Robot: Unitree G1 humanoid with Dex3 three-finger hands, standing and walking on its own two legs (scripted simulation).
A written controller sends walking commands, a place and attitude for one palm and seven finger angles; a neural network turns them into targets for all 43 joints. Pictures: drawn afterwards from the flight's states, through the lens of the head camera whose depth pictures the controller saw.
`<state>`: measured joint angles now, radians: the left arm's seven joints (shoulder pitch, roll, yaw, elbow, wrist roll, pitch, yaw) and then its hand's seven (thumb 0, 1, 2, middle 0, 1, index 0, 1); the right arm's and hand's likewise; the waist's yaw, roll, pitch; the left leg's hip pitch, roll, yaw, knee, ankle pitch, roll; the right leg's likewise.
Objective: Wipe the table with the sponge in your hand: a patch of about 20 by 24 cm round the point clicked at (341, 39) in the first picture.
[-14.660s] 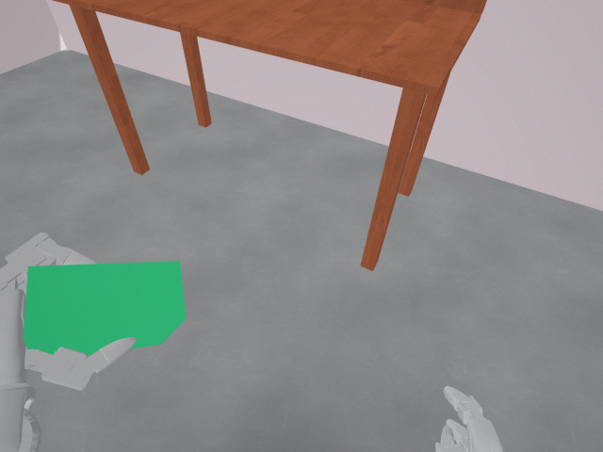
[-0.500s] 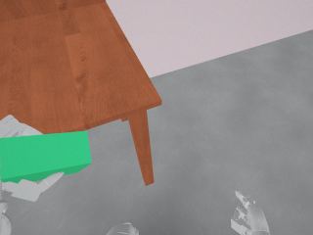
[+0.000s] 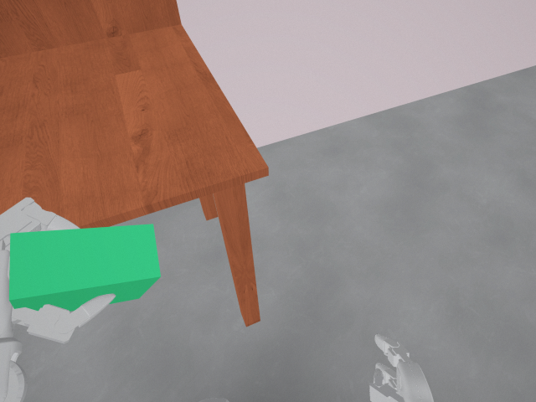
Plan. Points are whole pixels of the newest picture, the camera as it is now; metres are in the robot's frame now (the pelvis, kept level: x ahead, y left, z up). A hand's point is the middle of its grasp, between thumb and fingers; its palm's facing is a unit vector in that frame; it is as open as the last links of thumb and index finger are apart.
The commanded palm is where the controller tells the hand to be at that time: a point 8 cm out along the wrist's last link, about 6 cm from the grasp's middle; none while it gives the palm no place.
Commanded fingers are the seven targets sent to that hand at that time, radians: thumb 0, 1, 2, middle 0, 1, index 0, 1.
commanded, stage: come to a stop and stand still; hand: left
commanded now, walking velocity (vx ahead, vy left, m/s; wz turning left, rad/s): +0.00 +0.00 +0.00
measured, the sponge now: (108, 269) +0.23 +0.20 +0.15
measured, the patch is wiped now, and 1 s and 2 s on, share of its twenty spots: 0.00 0.00 0.00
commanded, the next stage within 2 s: look again from close up in 0.86 s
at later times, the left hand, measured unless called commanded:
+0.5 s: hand (31, 340) +0.15 +0.23 +0.16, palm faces +0.42 -0.82 -0.38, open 9.8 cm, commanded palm +0.10 +0.27 +0.18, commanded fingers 0.00 0.10 1.30 -1.20 -1.60 -1.20 -1.60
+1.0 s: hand (12, 331) +0.15 +0.25 +0.17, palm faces +0.40 -0.78 -0.47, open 9.8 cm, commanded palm +0.09 +0.28 +0.18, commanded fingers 0.00 0.10 1.30 -1.20 -1.60 -1.20 -1.60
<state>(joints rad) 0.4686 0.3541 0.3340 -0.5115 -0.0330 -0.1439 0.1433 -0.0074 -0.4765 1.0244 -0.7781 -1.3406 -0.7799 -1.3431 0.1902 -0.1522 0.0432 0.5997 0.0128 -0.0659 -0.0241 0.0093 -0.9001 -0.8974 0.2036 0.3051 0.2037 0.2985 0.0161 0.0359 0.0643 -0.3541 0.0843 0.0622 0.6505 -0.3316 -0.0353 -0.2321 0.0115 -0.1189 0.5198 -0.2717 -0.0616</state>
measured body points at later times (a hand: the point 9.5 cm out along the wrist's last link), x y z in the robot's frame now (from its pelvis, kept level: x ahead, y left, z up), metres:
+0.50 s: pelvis -0.06 -0.01 +0.00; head -0.06 -0.01 +0.45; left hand +0.12 +0.28 +0.19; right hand +0.11 -0.22 -0.09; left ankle -0.03 +0.12 -0.73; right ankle +0.01 -0.08 -0.73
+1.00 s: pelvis -0.07 +0.00 +0.00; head -0.06 +0.00 +0.45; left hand +0.13 +0.29 +0.19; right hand +0.07 -0.23 -0.09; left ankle -0.03 +0.12 -0.73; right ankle +0.01 -0.08 -0.73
